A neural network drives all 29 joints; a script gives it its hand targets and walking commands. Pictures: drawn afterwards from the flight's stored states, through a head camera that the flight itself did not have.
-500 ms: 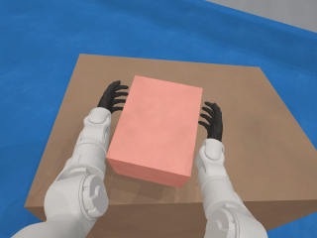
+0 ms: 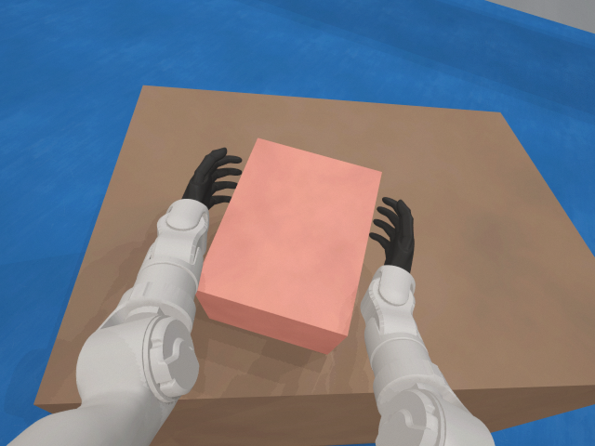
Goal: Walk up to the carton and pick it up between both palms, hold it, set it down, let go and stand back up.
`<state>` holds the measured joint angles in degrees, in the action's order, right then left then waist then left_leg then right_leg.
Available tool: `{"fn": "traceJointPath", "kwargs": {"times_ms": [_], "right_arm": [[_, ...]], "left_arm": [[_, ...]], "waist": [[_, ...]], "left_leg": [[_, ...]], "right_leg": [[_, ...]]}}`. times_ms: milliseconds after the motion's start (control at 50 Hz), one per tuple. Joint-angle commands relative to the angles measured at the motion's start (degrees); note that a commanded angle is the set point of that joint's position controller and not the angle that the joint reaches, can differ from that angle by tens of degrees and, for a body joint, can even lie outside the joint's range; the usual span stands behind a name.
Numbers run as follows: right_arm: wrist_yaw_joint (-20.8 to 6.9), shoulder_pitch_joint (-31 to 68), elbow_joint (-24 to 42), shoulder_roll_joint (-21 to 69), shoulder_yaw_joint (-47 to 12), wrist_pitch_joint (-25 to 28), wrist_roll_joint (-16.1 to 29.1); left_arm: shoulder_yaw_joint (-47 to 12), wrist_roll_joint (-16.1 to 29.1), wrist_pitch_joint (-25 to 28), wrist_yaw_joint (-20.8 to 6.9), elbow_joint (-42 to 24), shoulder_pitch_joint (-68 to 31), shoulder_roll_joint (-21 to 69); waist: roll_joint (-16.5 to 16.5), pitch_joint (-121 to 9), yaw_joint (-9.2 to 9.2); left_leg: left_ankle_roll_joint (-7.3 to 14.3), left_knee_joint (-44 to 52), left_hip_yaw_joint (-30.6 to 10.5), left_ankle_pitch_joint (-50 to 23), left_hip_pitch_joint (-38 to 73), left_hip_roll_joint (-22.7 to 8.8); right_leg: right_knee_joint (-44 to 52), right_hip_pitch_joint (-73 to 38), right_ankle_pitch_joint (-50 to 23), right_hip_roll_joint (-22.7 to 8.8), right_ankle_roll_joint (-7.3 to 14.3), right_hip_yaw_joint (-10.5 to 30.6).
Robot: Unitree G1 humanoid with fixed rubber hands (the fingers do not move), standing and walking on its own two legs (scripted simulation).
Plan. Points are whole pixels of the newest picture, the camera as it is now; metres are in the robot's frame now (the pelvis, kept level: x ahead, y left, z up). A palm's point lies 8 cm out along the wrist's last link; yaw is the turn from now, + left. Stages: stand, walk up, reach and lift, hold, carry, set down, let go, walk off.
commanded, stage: set down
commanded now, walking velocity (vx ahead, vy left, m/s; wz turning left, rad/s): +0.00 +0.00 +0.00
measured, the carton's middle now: (292, 247) +0.42 +0.00 -0.01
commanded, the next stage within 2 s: none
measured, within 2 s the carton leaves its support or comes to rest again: rests again in 0.98 s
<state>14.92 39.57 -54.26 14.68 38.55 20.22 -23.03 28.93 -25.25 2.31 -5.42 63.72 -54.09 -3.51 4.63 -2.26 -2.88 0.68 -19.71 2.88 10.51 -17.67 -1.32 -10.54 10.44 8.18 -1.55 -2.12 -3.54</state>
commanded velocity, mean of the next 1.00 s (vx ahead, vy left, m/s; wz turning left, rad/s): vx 0.00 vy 0.00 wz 0.00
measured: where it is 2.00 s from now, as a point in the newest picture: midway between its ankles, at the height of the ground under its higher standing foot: outside the picture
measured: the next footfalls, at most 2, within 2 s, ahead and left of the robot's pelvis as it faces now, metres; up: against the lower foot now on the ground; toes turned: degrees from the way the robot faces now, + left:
none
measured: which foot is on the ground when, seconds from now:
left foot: down 0.00-1.00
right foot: down 0.00-1.00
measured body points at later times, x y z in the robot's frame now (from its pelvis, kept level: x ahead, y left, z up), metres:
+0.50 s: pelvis -0.02 +0.01 +0.00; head +0.07 +0.06 +0.43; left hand +0.47 +0.13 +0.06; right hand +0.38 -0.14 +0.05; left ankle -0.02 +0.10 -0.75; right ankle -0.05 -0.14 -0.75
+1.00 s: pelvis -0.01 +0.00 -0.01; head +0.08 +0.04 +0.43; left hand +0.47 +0.13 +0.05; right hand +0.39 -0.15 +0.04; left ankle -0.02 +0.10 -0.75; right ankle -0.05 -0.14 -0.75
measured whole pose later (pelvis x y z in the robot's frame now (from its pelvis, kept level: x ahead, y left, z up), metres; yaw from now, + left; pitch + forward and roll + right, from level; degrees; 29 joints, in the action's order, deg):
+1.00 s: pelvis -0.01 +0.00 -0.01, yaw -1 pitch +15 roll -2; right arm 14.5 45.2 -53.3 17.0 47.0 20.6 -32.0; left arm 36.7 -30.6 8.8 -6.3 73.3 -61.3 -7.1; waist 3.6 -4.1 -4.6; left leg 1.1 -22.5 3.2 9.7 -28.1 -1.8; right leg -15.2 21.8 8.4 -1.4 -2.2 -3.2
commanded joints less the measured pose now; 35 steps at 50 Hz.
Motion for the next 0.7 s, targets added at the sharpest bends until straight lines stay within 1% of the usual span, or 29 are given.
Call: {"fn": "traceJointPath", "kwargs": {"times_ms": [0,20,40,60,80,100,120,160,180,200,240,280,300,320,340,360,400,420,440,460,480,520,540,560,580,600,640,660,680], "right_arm": [[-8.37,35.53,-1.52,26.24,-19.74,4.42,-5.26],[-8.29,35.37,-1.88,26.76,-19.54,4.31,-5.55],[-8.25,35.54,-1.87,27.07,-19.55,4.24,-6.04],[-8.23,35.19,-1.95,26.61,-19.61,4.33,-6.12],[-8.01,34.84,-2.73,26.70,-18.89,3.97,-6.58],[-7.62,33.57,-3.45,26.98,-18.04,2.89,-7.14],[-7.26,34.28,-2.09,27.26,-17.67,2.31,-7.35],[-6.65,35.21,-0.55,28.05,-17.99,2.10,-7.60],[-6.54,33.97,-1.79,28.27,-17.70,1.34,-7.68],[-6.61,34.49,-1.25,28.24,-16.79,0.94,-8.01],[-6.90,34.91,-1.47,27.84,-15.16,0.45,-8.19],[-7.16,35.10,-2.26,27.55,-13.26,-0.34,-9.24],[-7.33,35.57,-1.01,27.30,-12.57,-0.36,-9.50],[-7.54,35.01,-1.43,27.55,-12.24,-0.56,-9.76],[-7.79,35.99,-1.31,26.64,-11.55,-0.59,-9.94],[-8.03,35.34,-2.21,26.23,-10.80,-0.92,-10.16],[-8.34,35.90,-1.40,26.56,-10.06,-0.50,-11.03],[-8.46,35.54,-2.48,26.76,-9.06,-0.56,-11.33],[-8.59,36.18,-1.55,26.76,-8.67,-0.31,-11.87],[-8.87,35.42,-3.02,26.66,-8.33,-0.61,-11.73],[-9.17,35.71,-2.88,26.39,-8.46,-0.66,-11.54],[-9.47,36.79,-2.71,26.03,-8.09,0.05,-11.62],[-9.40,36.79,-3.43,26.00,-8.01,0.24,-11.62],[-9.48,36.38,-3.88,26.70,-8.13,0.01,-11.97],[-9.56,35.05,-5.84,27.03,-7.73,-0.25,-12.40],[-9.60,35.83,-4.32,26.98,-8.22,0.00,-12.37],[-9.85,34.72,-6.14,27.70,-8.60,-0.16,-12.43],[-9.87,34.94,-5.16,28.21,-8.76,0.05,-12.67],[-9.81,34.25,-5.49,28.33,-8.52,-0.02,-12.81]], "left_arm": [[-11.39,-0.96,3.86,-8.24,4.32,-25.74,30.22],[-11.32,-0.71,4.15,-8.37,4.23,-26.36,30.13],[-10.65,-0.63,4.37,-8.57,5.22,-26.66,29.51],[-10.82,-0.79,4.43,-8.48,5.80,-25.91,29.51],[-10.07,-1.18,4.32,-8.67,7.20,-26.34,29.10],[-8.84,-1.63,4.09,-9.26,8.46,-26.48,27.81],[-8.46,-1.65,3.95,-9.72,8.84,-27.22,27.19],[-8.26,-1.76,4.14,-10.09,9.68,-27.94,26.79],[-7.31,-2.21,3.98,-10.28,10.83,-27.63,26.00],[-6.37,-2.85,3.53,-10.35,11.40,-27.11,26.34],[-6.48,-2.70,4.03,-10.07,9.68,-30.15,26.03],[-4.93,-3.64,4.01,-9.96,10.59,-31.56,25.52],[-4.52,-3.88,3.94,-9.86,11.13,-30.89,25.23],[-4.37,-4.06,4.35,-9.71,10.43,-31.42,25.10],[-3.97,-4.45,4.02,-9.54,12.17,-30.60,25.08],[-3.59,-4.61,4.22,-9.29,11.31,-30.81,24.91],[-3.55,-4.72,4.84,-8.77,11.16,-31.86,25.07],[-3.45,-4.93,5.01,-8.42,11.11,-31.95,25.29],[-3.71,-4.95,5.31,-8.21,11.43,-31.98,25.54],[-3.22,-5.36,5.31,-8.00,12.12,-31.13,25.43],[-3.01,-5.40,5.25,-7.90,12.40,-30.25,25.12],[-3.76,-4.70,5.75,-7.62,11.67,-31.24,25.39],[-3.42,-5.08,5.58,-7.58,13.18,-30.46,24.94],[-2.37,-5.78,5.68,-7.54,13.27,-30.26,24.58],[-2.16,-6.20,5.86,-7.41,12.83,-30.66,24.38],[-1.99,-6.17,6.02,-7.45,13.16,-30.00,24.43],[-1.50,-6.18,6.64,-7.29,13.57,-29.64,24.06],[-1.54,-6.13,6.95,-7.21,13.40,-30.28,23.74],[-1.34,-6.00,7.22,-7.18,13.80,-29.83,23.80]], "waist": [[-8.31,-32.28,0.44],[-7.32,-32.53,-0.32],[-6.08,-32.60,-0.17],[-6.70,-32.30,-0.36],[-5.82,-31.19,-0.84],[-4.63,-28.16,-1.47],[-3.96,-27.97,-1.40],[-4.27,-29.65,-0.96],[-4.40,-27.81,-0.97],[-5.01,-26.82,-0.68],[-6.88,-28.46,-0.45],[-7.10,-27.35,-0.50],[-7.54,-27.61,-0.27],[-8.16,-28.29,-0.12],[-8.71,-28.15,0.44],[-9.41,-28.45,0.36],[-9.82,-31.84,0.59],[-10.53,-31.09,0.18],[-10.46,-32.81,0.05],[-11.41,-31.69,0.55],[-11.43,-31.20,0.72],[-12.58,-32.93,0.66],[-12.58,-31.55,0.66],[-11.38,-31.01,0.96],[-11.58,-30.29,0.37],[-10.43,-31.97,1.23],[-10.02,-30.87,1.10],[-10.19,-31.79,1.38],[-9.93,-31.93,0.95]], "left_leg": [[-3.71,-3.16,4.42,-36.90,11.28,0.35],[-3.31,-2.84,4.33,-35.45,11.00,0.51],[-2.68,-2.23,4.35,-33.17,9.00,0.69],[-2.70,-1.76,4.28,-32.16,7.94,0.61],[-2.10,-1.07,4.39,-28.98,6.52,0.77],[-1.21,-0.12,4.62,-23.91,5.19,1.09],[-0.72,0.67,4.86,-20.64,3.48,1.23],[-0.52,0.53,5.25,-19.35,1.32,1.47],[-0.35,0.94,5.26,-17.07,-0.22,1.64],[-0.40,1.34,5.00,-16.16,-0.02,1.38],[-1.07,0.22,5.08,-16.85,2.07,1.23],[-1.18,-0.31,5.32,-15.85,3.25,1.05],[-1.58,-0.66,5.28,-16.53,4.13,0.83],[-1.90,-1.25,5.22,-17.78,4.91,0.75],[-2.03,-1.61,5.10,-18.46,5.87,0.54],[-2.52,-1.94,4.84,-19.85,6.98,0.22],[-2.95,-3.03,4.92,-23.48,8.68,0.08],[-3.38,-3.59,4.70,-24.35,10.09,-0.10],[-3.39,-4.09,4.65,-25.30,10.66,-0.04],[-3.59,-4.24,4.43,-25.92,10.97,-0.17],[-3.84,-4.44,4.12,-28.36,11.70,-0.47],[-4.69,-5.37,3.84,-31.50,12.15,-0.66],[-4.77,-6.09,4.02,-32.33,12.67,-0.48],[-4.07,-5.81,4.21,-31.61,11.63,-0.14],[-4.25,-5.41,3.98,-32.27,11.63,-0.47],[-3.63,-5.34,4.25,-30.96,10.32,-0.03],[-3.42,-5.00,3.99,-31.58,9.54,-0.16],[-3.19,-5.19,4.08,-30.70,8.41,-0.05],[-3.04,-5.13,4.04,-29.19,7.50,0.04]], "right_leg": [[-7.56,-15.10,-34.69,2.68,-0.17,-2.98],[-7.59,-15.39,-36.13,2.39,-0.32,-2.81],[-8.01,-16.64,-37.23,2.01,-0.61,-2.47],[-8.27,-17.42,-38.41,1.72,-0.48,-2.34],[-7.99,-17.64,-36.90,1.30,-0.52,-1.97],[-7.69,-18.23,-35.01,0.96,-0.84,-1.52],[-7.60,-18.99,-34.16,0.74,-1.04,-1.53],[-8.29,-20.60,-35.71,0.33,-1.10,-1.13],[-8.35,-20.90,-34.78,-0.07,-1.04,-0.64],[-8.44,-19.70,-32.51,0.13,-0.96,-1.02],[-8.17,-15.76,-27.36,0.79,-0.41,-1.72],[-7.40,-12.83,-23.09,1.04,-0.04,-1.94],[-7.45,-11.69,-22.15,1.44,-0.05,-2.59],[-7.64,-10.61,-21.40,1.74,-0.01,-2.72],[-7.44,-8.84,-20.01,2.00,0.27,-3.05],[-7.24,-6.95,-18.17,2.27,0.51,-3.31],[-7.15,-5.13,-18.29,2.62,0.59,-3.56],[-7.04,-3.09,-17.07,2.87,0.82,-3.78],[-6.82,-2.26,-17.29,3.04,0.83,-3.89],[-6.72,-1.73,-16.50,3.13,1.19,-4.00],[-6.77,-1.30,-17.00,3.38,1.16,-4.15],[-7.08,0.15,-17.46,3.51,1.10,-4.34],[-6.73,0.42,-17.00,3.54,1.29,-4.03],[-6.76,-0.49,-17.79,3.39,1.29,-3.85],[-7.11,-0.61,-18.12,3.48,1.06,-3.97],[-6.96,-1.62,-18.99,3.28,1.14,-3.84],[-7.79,-2.73,-20.29,2.99,0.71,-3.36],[-8.17,-2.67,-20.90,2.74,0.70,-3.13],[-8.29,-2.60,-21.03,2.35,0.76,-2.87]]}}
